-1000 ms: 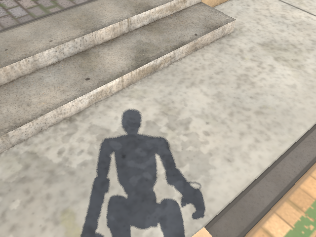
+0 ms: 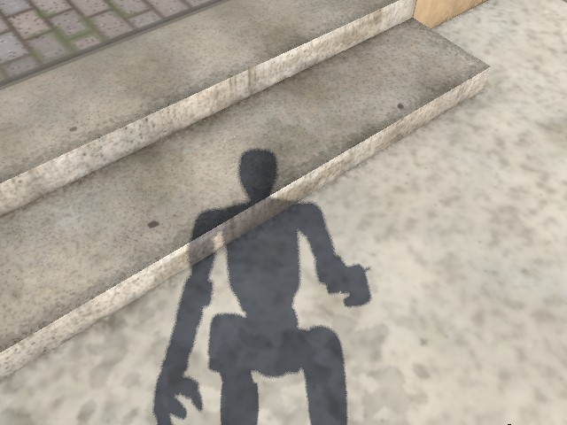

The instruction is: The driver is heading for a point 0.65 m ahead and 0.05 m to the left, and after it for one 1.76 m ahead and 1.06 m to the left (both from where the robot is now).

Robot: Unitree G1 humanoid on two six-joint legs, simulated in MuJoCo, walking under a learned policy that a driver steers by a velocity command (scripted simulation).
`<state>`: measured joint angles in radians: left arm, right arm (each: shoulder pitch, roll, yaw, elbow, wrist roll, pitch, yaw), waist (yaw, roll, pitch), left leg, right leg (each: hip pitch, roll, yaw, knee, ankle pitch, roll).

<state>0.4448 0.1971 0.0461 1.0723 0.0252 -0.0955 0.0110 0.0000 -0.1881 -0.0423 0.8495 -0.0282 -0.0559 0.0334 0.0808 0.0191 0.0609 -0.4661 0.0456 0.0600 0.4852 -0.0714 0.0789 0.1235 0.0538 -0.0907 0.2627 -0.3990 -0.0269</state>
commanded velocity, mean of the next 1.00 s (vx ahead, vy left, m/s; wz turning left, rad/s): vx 0.50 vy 0.00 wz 0.06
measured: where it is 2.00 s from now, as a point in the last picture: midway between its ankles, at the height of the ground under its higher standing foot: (290, 206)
